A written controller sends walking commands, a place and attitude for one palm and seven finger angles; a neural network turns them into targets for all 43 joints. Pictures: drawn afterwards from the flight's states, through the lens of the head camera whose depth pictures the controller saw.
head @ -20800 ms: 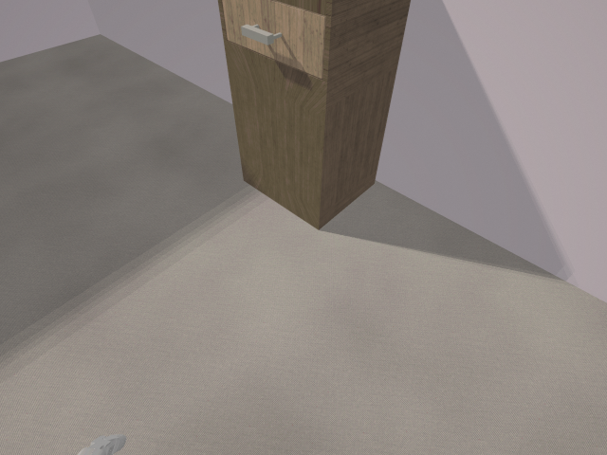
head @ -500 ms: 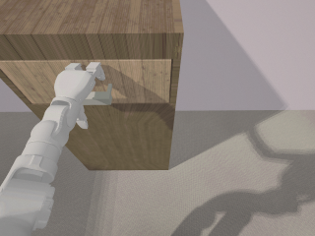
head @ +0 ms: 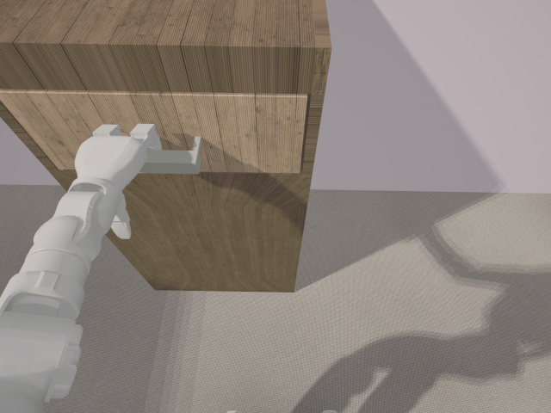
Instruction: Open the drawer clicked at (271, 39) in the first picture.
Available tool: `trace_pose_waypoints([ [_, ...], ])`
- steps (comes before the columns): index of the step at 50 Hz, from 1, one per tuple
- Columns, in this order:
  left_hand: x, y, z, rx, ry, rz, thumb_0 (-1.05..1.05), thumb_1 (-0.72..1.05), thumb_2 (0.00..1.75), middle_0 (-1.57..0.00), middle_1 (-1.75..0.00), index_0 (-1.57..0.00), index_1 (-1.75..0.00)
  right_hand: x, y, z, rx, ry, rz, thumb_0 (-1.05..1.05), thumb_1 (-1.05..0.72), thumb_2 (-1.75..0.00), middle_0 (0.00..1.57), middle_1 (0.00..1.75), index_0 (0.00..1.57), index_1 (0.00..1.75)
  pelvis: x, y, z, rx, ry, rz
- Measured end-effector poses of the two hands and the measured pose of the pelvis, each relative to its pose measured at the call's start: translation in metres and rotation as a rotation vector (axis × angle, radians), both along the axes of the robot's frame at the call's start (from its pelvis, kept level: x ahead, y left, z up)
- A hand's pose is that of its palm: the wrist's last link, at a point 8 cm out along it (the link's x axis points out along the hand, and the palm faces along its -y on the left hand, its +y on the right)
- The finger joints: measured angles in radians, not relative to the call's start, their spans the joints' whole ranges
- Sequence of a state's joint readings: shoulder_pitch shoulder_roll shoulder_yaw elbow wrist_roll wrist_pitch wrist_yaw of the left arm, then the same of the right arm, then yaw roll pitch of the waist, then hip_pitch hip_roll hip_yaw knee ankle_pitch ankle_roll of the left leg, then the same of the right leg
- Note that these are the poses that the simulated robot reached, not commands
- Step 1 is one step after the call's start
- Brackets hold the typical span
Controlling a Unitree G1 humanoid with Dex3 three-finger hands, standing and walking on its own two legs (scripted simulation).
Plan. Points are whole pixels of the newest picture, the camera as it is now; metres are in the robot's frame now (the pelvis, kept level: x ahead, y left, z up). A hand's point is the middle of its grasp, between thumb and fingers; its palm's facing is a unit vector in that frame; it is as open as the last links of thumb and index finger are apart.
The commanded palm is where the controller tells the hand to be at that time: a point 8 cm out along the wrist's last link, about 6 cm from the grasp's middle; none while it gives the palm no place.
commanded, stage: lower the fingers behind the handle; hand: left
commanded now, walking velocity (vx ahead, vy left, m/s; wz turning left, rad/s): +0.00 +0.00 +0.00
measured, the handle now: (163, 151) +0.51 +0.20 +0.05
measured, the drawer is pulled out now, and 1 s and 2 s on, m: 0.00 0.00 0.03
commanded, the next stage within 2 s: close the thumb around the handle in 0.76 s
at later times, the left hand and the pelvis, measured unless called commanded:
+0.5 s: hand (136, 183) +0.45 +0.24 +0.03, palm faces -0.07 -0.01 -1.00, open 13.8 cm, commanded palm +0.43 +0.23 +0.08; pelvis +0.01 +0.02 -0.01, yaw -1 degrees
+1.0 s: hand (137, 183) +0.45 +0.24 +0.03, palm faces -0.06 -0.01 -1.00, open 13.4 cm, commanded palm +0.44 +0.22 +0.08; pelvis +0.01 +0.01 -0.01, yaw +0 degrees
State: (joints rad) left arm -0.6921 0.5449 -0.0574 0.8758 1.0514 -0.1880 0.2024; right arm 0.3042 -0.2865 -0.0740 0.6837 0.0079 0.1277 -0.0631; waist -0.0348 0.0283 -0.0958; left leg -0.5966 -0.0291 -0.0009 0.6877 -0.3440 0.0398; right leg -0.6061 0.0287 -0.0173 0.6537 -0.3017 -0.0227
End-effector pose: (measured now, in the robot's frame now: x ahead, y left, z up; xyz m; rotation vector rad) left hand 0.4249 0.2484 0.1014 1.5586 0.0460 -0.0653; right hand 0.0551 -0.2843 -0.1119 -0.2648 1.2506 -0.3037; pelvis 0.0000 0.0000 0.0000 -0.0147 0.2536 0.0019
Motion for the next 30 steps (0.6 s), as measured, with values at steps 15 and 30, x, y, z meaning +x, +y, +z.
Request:
trace_pose_waypoints([
  [15,0.013,-0.006,-0.020,0.007,-0.030,0.067,0.00,-0.48,0.30,-0.32,-1.23,-0.31,-1.20,-0.010,0.035,-0.018,0.095,0.040,-0.033,0.01,-0.91,-0.90,0.20,0.30,0.20,0.30,0.007,0.014,-0.006,-0.013,0.032,-0.005],
  [30,0.011,-0.004,-0.021,-0.007,-0.012,0.052,0.00,-0.48,0.30,-0.29,-1.22,-0.31,-1.21,-0.006,0.040,-0.019,0.105,0.035,-0.019,0.01,-0.90,-0.90,0.20,0.30,0.20,0.30,0.008,0.015,-0.007,-0.013,0.029,-0.008],
])
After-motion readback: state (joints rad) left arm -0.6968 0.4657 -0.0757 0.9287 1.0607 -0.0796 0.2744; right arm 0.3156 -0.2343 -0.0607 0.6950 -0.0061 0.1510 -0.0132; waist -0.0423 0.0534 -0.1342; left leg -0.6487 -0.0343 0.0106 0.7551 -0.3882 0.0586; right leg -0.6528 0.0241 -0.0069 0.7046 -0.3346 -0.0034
